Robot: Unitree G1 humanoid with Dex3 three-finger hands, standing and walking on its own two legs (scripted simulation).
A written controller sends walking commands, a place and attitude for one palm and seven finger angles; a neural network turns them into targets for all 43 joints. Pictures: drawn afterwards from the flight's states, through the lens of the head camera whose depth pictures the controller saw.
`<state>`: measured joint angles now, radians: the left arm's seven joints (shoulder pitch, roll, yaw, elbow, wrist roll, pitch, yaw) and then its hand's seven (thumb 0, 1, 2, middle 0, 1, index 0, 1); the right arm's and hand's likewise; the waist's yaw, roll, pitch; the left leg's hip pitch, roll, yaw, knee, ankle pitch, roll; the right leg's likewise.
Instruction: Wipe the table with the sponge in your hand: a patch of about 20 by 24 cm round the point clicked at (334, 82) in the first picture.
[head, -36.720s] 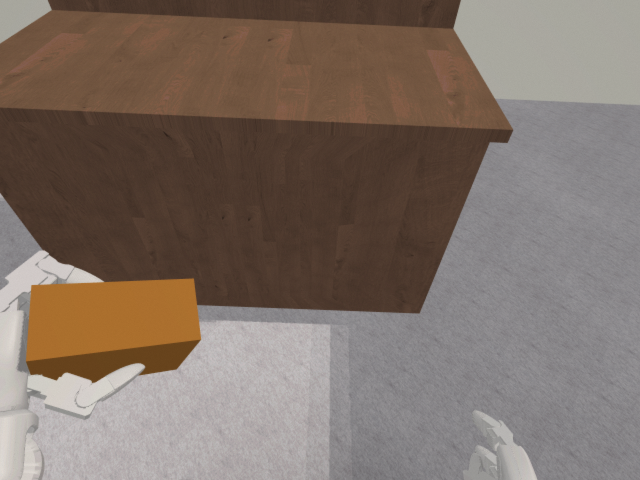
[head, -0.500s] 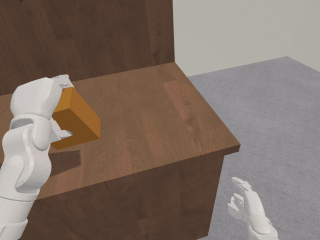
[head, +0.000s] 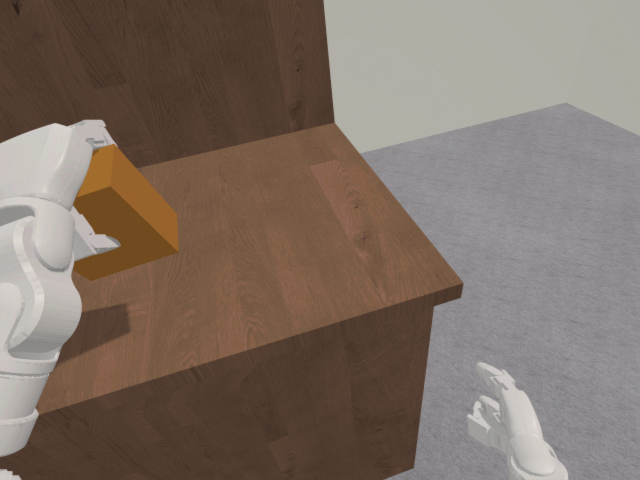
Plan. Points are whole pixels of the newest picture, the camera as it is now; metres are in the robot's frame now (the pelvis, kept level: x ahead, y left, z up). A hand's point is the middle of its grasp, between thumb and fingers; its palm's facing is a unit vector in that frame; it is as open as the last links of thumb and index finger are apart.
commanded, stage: lift the sponge slowly off the table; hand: left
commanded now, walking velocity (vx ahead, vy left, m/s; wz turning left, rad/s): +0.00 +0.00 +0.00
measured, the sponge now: (113, 228) +0.29 +0.29 +0.22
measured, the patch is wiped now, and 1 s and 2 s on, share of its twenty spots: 1.00 1.00 1.00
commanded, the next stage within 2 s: bring the sponge back beside the body in 0.04 s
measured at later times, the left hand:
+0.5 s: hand (74, 220) +0.26 +0.30 +0.26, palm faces +0.33 -0.05 -0.94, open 10.2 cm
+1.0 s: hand (51, 249) +0.22 +0.30 +0.25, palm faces +0.40 -0.12 -0.91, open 10.2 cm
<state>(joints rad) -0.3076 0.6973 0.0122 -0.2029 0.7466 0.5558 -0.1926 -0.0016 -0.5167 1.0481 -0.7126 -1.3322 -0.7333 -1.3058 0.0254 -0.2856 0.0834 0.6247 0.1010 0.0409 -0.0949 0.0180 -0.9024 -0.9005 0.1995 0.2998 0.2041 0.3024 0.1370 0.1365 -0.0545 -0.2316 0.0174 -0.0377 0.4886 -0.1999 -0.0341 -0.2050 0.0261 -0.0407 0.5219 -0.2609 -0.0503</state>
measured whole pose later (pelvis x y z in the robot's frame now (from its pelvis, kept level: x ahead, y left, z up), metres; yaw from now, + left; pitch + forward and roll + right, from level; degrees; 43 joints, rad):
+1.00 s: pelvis -0.01 +0.01 +0.00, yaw +0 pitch -5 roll +0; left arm -0.06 0.65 0.09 -0.43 0.69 0.54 -0.13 0.00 -0.52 1.05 -0.71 -1.33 -0.73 -1.31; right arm 0.00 -0.24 0.10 0.59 0.10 0.03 -0.09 0.02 -0.90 -0.90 0.20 0.30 0.20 0.30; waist 0.16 0.13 -0.05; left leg -0.22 0.01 -0.03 0.50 -0.19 -0.02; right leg -0.19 0.02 -0.03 0.51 -0.24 -0.03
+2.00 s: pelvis -0.01 +0.01 -0.01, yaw +1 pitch +0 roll -1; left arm 0.17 0.54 0.31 -0.59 -0.01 0.13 0.03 0.00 -0.52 1.05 -0.71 -1.33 -0.73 -1.31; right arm 0.17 -0.22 0.12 0.51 0.04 -0.02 -0.09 0.02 -0.90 -0.90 0.20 0.30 0.21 0.30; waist 0.06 0.01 -0.08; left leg -0.33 0.00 -0.03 0.72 -0.32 0.02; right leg -0.32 0.03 -0.06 0.58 -0.26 -0.04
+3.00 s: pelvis -0.23 +0.02 -0.01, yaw +0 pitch -1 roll -1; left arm 0.22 0.50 0.55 -0.83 -0.08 -0.12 0.14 -0.01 -0.53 1.05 -0.72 -1.33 -0.74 -1.31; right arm 0.17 -0.13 0.03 0.62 0.03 -0.10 -0.03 0.01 -0.90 -0.90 0.20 0.30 0.21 0.30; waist 0.01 -0.09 0.06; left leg -0.38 0.11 0.08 0.68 -0.29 -0.01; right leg -0.65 0.06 0.02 1.20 -0.47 0.03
